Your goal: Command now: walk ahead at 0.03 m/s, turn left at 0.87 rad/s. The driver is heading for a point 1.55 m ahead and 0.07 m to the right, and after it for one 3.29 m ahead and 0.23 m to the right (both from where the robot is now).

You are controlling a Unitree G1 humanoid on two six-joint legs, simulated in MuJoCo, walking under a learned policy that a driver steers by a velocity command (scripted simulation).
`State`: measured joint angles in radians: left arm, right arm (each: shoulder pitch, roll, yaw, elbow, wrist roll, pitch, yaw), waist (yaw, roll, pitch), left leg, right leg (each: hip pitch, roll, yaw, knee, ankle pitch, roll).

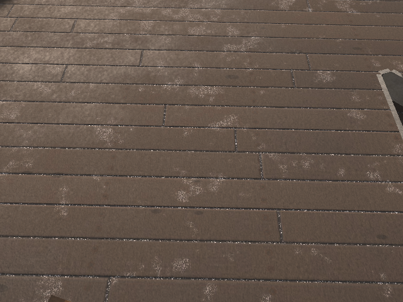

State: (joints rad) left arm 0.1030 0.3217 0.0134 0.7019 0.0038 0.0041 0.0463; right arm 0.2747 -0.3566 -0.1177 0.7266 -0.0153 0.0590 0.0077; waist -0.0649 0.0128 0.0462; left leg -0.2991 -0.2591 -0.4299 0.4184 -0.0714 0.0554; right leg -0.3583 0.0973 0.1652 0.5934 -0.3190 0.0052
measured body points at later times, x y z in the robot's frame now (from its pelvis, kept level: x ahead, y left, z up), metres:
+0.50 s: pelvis +0.02 -0.04 +0.00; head +0.05 -0.04 +0.45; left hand +0.03 +0.24 -0.13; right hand +0.20 -0.27 -0.13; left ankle -0.03 +0.07 -0.74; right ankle +0.04 -0.13 -0.74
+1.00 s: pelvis +0.02 -0.02 +0.00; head +0.02 -0.02 +0.45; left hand +0.00 +0.24 -0.15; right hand +0.10 -0.27 -0.14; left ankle -0.03 +0.07 -0.74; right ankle +0.04 -0.13 -0.74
